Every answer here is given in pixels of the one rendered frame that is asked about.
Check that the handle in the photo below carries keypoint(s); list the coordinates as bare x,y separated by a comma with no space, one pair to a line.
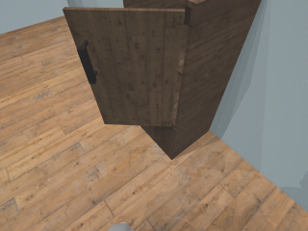
86,63

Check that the cupboard door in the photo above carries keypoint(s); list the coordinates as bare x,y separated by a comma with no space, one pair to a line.
136,53

